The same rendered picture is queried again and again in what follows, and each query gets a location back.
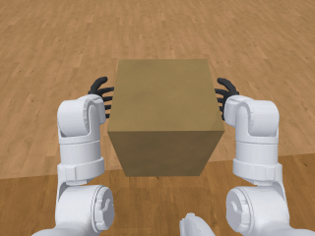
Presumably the robot right hand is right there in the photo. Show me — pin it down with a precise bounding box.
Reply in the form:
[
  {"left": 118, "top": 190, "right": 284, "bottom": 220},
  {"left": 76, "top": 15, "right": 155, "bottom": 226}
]
[{"left": 215, "top": 78, "right": 239, "bottom": 121}]

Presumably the right robot forearm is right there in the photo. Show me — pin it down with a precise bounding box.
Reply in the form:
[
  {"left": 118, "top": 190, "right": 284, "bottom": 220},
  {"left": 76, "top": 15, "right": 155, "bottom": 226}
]
[{"left": 223, "top": 94, "right": 289, "bottom": 219}]

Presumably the robot right thigh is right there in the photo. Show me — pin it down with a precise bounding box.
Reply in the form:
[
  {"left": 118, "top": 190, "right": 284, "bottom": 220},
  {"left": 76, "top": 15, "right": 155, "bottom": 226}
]
[{"left": 179, "top": 215, "right": 216, "bottom": 236}]

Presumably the carton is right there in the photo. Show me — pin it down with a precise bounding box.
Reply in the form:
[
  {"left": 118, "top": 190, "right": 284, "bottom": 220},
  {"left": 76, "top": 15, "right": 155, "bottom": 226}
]
[{"left": 106, "top": 59, "right": 225, "bottom": 177}]

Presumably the left robot forearm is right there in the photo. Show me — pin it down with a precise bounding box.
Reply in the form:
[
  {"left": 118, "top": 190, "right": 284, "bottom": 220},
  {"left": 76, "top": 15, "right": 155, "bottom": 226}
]
[{"left": 55, "top": 94, "right": 106, "bottom": 224}]

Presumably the robot left upper arm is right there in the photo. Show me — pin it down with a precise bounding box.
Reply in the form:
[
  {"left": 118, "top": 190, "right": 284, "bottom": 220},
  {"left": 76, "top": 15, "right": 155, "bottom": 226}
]
[{"left": 32, "top": 185, "right": 115, "bottom": 236}]

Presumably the robot right upper arm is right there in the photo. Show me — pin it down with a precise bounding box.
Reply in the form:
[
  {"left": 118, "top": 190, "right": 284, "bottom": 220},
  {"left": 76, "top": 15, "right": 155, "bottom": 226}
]
[{"left": 225, "top": 186, "right": 315, "bottom": 236}]

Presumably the robot left hand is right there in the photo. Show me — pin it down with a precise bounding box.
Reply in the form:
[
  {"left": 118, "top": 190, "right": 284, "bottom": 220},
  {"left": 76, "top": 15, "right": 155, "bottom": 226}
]
[{"left": 88, "top": 77, "right": 114, "bottom": 119}]

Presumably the right robot shin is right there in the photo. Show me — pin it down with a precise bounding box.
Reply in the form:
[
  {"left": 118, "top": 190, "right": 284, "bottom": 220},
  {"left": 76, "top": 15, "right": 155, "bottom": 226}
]
[{"left": 185, "top": 212, "right": 196, "bottom": 217}]

